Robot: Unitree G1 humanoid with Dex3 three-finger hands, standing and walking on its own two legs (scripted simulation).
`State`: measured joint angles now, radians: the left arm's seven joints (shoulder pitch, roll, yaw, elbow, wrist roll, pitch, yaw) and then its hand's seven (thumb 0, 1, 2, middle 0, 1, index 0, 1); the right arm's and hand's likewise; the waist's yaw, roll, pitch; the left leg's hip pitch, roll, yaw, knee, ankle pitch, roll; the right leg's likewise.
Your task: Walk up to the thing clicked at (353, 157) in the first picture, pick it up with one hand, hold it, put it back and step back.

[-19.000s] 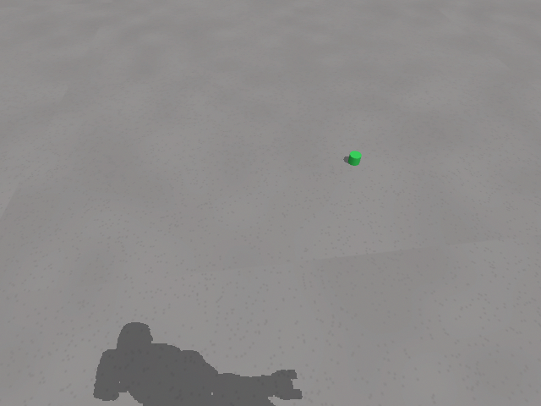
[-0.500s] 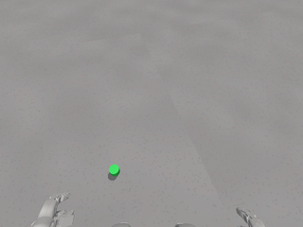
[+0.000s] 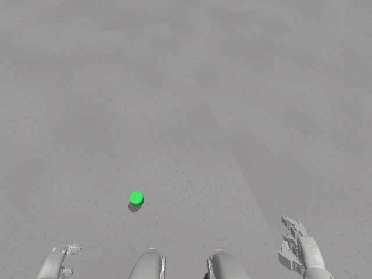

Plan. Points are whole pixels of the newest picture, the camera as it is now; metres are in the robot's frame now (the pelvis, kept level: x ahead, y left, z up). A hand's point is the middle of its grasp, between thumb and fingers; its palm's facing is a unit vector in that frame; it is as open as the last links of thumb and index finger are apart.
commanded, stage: rise first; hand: left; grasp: from above
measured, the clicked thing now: (137, 199) +0.47 +0.22 -0.67
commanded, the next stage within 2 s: none
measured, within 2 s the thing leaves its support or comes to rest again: neither
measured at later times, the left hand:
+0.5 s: hand (94, 242) +0.23 +0.28 -0.30, palm faces -0.41 -0.57 -0.71, open 13.8 cm
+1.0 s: hand (109, 213) +0.35 +0.29 -0.45, palm faces -0.47 -0.14 -0.87, open 13.4 cm
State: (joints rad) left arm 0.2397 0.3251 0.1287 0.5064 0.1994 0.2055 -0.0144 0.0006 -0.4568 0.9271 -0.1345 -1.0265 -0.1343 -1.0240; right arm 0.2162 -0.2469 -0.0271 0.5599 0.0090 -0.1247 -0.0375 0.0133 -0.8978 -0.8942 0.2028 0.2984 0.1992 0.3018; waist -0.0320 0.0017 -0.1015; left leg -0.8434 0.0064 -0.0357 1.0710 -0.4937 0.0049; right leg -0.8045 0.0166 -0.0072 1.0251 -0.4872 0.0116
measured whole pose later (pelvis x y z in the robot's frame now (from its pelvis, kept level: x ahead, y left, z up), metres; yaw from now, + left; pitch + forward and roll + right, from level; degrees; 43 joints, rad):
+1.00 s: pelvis -0.09 +0.00 -0.31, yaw -5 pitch +34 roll -6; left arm -0.77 0.72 0.15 1.24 1.12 -0.30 0.24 0.00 -0.40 0.93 -0.16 -0.96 -0.16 -0.96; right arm 0.17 -0.28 -0.01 0.74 -0.08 -0.05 0.09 0.01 -0.88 -0.89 0.20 0.30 0.20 0.30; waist -0.14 0.00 -0.11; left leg -2.14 0.00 -0.10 2.20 -0.66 -0.01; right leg -2.08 0.03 -0.07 2.14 -0.66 0.01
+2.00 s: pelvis -0.08 +0.00 -0.37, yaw -9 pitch +34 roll -10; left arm -0.99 0.91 0.15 1.45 1.27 -0.28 0.35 0.00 -0.52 1.00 -0.10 -0.98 -0.10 -0.98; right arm 0.14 -0.29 0.12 0.70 -0.16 -0.01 0.14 0.00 -0.91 -0.90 0.20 0.30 0.20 0.30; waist -0.26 -0.04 0.01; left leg -2.32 0.00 -0.16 2.42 -0.71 0.00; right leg -2.24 0.05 -0.12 2.31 -0.69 0.03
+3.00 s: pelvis -0.08 +0.00 -0.38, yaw -11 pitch +32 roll -12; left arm -1.03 0.98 0.14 1.54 1.28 -0.27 0.40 0.00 -0.56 1.03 -0.08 -1.00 -0.07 -1.01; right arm 0.14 -0.30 0.19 0.68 -0.17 -0.06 0.15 0.00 -0.91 -0.90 0.20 0.30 0.20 0.30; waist -0.32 -0.07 0.06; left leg -2.34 0.00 -0.19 2.46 -0.69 0.00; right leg -2.25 0.06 -0.14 2.33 -0.66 0.04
